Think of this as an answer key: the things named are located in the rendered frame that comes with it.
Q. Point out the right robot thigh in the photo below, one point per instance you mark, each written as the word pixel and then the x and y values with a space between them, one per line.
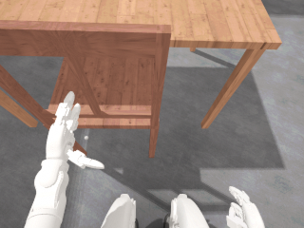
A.
pixel 186 214

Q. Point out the left robot thigh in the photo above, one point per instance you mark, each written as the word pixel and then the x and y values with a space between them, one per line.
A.
pixel 121 213

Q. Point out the left robot hand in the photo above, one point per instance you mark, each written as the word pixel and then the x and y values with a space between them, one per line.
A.
pixel 61 133

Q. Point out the table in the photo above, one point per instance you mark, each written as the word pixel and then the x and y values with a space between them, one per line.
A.
pixel 237 24

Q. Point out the chair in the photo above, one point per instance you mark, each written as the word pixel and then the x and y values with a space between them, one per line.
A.
pixel 115 70

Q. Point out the robot thigh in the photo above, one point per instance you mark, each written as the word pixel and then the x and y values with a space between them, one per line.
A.
pixel 121 213
pixel 186 214

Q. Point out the left robot forearm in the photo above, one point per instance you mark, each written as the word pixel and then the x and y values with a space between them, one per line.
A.
pixel 47 210

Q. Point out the right robot hand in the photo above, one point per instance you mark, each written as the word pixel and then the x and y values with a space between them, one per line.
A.
pixel 247 216

